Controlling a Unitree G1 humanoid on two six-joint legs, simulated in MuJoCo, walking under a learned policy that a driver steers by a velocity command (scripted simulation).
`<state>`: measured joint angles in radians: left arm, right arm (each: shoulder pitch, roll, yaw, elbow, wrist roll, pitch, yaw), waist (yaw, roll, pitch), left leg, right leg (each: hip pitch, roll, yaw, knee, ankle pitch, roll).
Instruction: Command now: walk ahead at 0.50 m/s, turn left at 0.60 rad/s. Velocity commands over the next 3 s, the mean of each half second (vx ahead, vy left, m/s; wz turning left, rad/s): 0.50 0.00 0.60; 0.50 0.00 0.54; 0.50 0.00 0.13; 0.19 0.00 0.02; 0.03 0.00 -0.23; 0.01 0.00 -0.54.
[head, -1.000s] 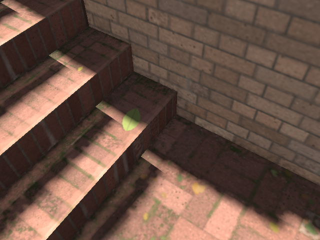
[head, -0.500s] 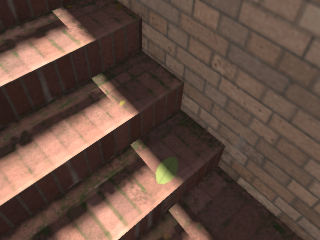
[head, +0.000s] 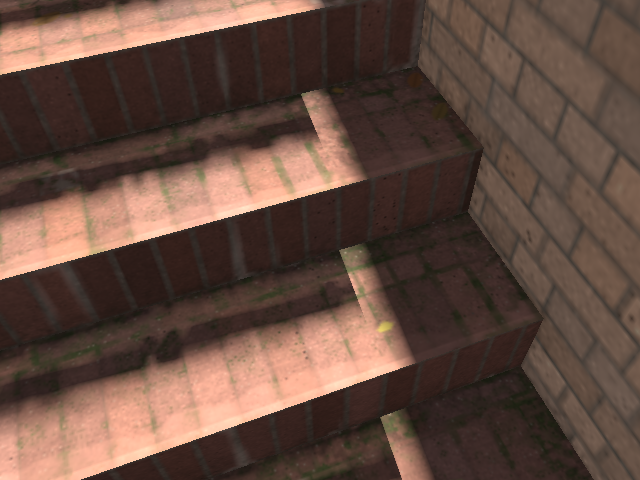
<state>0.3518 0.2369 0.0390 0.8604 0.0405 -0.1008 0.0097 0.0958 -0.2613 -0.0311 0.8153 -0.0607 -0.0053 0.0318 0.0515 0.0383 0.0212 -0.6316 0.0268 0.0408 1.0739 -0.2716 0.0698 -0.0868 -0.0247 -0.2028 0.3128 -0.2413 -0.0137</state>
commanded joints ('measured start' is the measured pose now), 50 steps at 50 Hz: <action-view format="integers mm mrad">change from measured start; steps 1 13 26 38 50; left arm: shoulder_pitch -96 -306 42 -24 200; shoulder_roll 140 -8 69 -28 123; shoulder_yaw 23 -35 3 7 34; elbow -83 -316 -353 60 74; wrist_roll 2 18 -16 4 -65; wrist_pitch -15 106 122 -25 -20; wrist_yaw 4 -2 52 -4 49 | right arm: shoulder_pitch -1 238 183 47 -134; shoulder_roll -5 -114 -252 150 197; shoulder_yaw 7 -30 -103 5 40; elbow -84 -37 17 -221 -325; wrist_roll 2 30 113 34 58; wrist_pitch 5 -42 -123 -5 32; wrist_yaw -14 -55 -60 -62 -15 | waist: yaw -68 -35 216 -114 -68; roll -161 35 124 -54 -154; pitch -59 49 -505 93 -198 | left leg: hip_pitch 132 478 579 -574 82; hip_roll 14 180 177 -147 -125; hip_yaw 34 -404 -243 -134 274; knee -11 -761 -374 1080 220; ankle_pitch -40 494 1910 103 -216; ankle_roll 27 225 142 31 92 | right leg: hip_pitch -60 -998 -79 -352 47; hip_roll -287 -40 80 -211 -265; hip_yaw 33 153 203 228 23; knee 3 1675 743 -16 -161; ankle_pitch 795 -195 -256 -90 1543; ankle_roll -148 44 -116 -112 -198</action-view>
